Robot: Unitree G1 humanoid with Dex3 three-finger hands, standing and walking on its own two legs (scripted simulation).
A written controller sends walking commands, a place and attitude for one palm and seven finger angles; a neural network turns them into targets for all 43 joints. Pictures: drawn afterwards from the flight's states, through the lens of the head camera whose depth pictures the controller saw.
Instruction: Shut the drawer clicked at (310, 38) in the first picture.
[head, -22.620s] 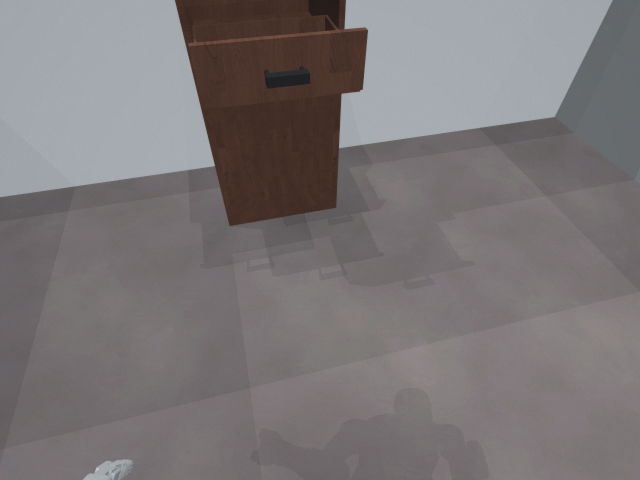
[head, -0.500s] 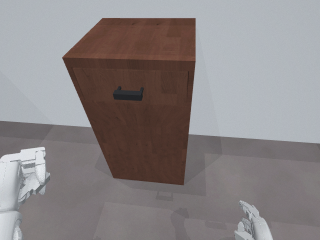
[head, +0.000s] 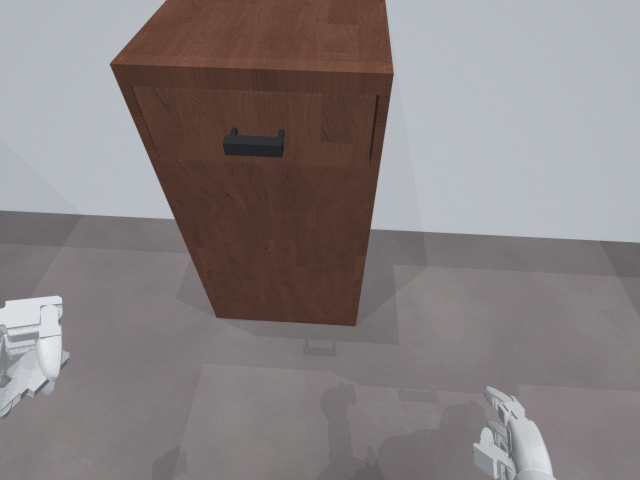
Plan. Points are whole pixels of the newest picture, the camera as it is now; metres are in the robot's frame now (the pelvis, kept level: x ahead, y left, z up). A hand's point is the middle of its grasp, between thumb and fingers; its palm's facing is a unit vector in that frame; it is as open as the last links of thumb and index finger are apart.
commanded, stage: step back with the hand held close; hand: left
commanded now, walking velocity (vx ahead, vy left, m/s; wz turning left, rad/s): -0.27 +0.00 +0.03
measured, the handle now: (255, 139) +0.69 +0.17 +0.02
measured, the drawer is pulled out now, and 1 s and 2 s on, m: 0.00 0.00 0.00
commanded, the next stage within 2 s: stop stepping back and stand still in 0.66 s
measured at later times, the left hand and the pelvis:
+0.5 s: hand out of the picture +0.09 +0.26 +0.16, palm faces +0.45 -0.76 -0.47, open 3.2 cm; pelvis -0.10 +0.01 -0.02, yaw +6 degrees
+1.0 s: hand out of the picture +0.00 +0.24 +0.17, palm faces +0.25 -0.87 -0.42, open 3.3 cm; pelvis -0.23 +0.02 +0.00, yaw -4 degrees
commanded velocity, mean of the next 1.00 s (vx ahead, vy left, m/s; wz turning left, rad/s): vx -0.20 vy -0.02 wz -0.07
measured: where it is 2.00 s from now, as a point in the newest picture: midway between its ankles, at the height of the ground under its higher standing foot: outside the picture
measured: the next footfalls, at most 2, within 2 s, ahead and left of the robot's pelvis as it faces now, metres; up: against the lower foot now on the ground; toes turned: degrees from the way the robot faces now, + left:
right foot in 0.70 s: -0.22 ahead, -0.15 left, +0.00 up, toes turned +4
left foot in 0.82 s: -0.05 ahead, +0.08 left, +0.00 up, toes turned +3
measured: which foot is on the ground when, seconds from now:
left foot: down 0.00-0.68, up 0.70-0.80, down 0.82-1.00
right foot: down 0.00-0.42, up 0.44-0.68, down 0.70-0.84, up 0.86-1.00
